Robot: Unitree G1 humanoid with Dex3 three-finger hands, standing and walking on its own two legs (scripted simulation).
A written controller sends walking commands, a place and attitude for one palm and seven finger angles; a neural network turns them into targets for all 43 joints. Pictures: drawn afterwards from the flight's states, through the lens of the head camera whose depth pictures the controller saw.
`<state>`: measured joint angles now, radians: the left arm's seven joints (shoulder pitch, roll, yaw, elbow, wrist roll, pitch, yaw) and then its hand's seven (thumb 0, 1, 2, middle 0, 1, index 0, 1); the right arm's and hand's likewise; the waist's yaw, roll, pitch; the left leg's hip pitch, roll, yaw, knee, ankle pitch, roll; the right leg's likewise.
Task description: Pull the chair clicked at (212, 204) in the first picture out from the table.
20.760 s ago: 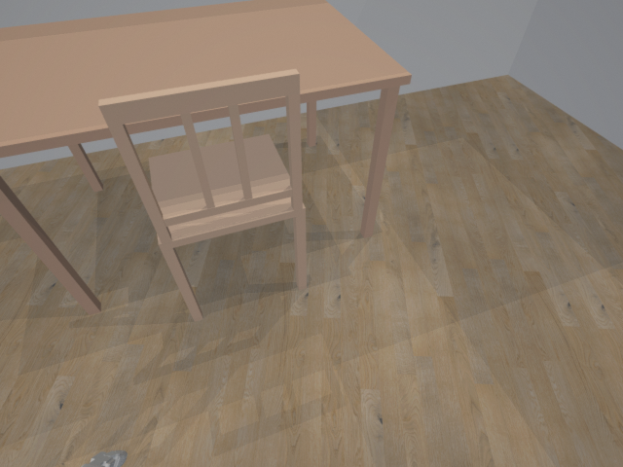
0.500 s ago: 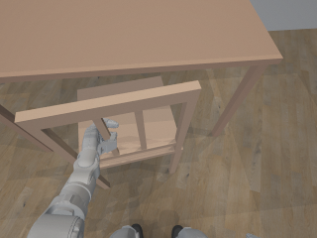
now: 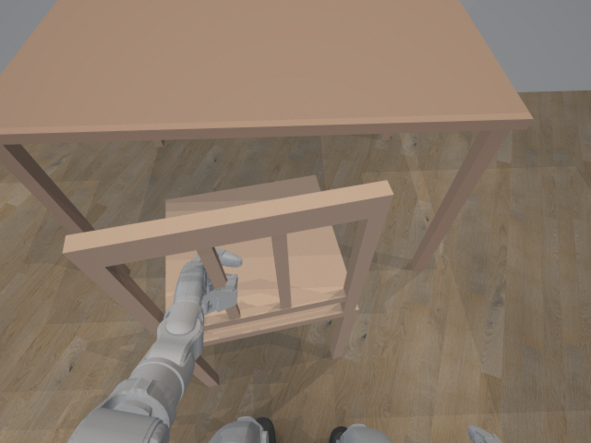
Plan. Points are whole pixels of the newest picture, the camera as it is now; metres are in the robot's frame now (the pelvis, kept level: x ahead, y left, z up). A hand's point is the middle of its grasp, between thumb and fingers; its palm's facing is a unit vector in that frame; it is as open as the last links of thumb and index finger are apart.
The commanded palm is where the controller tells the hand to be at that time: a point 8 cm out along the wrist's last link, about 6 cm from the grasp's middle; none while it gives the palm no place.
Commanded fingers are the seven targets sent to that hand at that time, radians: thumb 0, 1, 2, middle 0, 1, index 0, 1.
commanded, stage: step backward, pulling the chair out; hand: left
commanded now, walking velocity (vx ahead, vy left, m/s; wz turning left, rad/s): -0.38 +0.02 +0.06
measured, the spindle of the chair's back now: (221, 285) +0.36 +0.14 -0.09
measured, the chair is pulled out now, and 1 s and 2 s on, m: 0.19 0.22 0.36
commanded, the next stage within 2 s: none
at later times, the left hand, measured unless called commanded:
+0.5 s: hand (229, 292) +0.34 +0.11 -0.06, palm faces +0.02 -0.99 -0.17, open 5.3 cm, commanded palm +0.34 +0.17 -0.06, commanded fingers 0.00 0.90 0.90 -0.50 -1.45 -0.50 -1.45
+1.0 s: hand (223, 312) +0.30 +0.12 -0.06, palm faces -0.05 -0.98 -0.20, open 5.3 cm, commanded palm +0.29 +0.17 -0.06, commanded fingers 0.00 0.90 0.90 -0.50 -1.45 -0.50 -1.45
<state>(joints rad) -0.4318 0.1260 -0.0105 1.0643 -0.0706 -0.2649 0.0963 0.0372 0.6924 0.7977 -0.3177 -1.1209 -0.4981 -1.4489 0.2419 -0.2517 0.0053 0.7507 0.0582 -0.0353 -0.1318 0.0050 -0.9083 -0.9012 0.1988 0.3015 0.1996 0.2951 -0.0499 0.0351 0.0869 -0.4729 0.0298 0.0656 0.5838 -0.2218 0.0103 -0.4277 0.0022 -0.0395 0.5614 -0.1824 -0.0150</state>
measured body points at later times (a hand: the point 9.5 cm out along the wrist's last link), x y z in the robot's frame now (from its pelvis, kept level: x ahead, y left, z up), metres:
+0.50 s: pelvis -0.01 +0.00 +0.00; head +0.06 -0.01 +0.44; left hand +0.33 +0.17 -0.05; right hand +0.08 -0.27 -0.13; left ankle -0.01 +0.13 -0.69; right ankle +0.07 -0.11 -0.73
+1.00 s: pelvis -0.06 +0.01 -0.01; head +0.02 +0.00 +0.43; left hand +0.30 +0.17 -0.05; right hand +0.02 -0.23 -0.15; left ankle -0.07 +0.18 -0.73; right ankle +0.06 -0.11 -0.73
